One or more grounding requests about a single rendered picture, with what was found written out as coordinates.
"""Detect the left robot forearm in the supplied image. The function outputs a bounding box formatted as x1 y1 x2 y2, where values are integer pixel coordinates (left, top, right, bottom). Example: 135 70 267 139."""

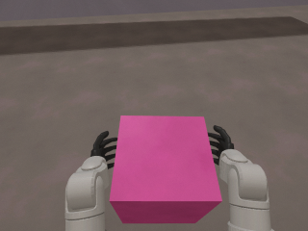
64 156 110 231

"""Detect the left robot hand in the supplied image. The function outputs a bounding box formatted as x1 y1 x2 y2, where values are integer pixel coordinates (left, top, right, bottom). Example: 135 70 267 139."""
90 131 118 169

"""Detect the carton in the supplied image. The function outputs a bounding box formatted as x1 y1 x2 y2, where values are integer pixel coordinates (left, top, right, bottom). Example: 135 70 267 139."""
109 115 222 224

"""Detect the right robot forearm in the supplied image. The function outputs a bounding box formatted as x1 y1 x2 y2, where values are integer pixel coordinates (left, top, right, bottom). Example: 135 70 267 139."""
218 149 274 231

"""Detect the right robot hand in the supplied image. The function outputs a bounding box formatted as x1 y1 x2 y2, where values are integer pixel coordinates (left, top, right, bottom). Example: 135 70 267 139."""
207 125 234 166

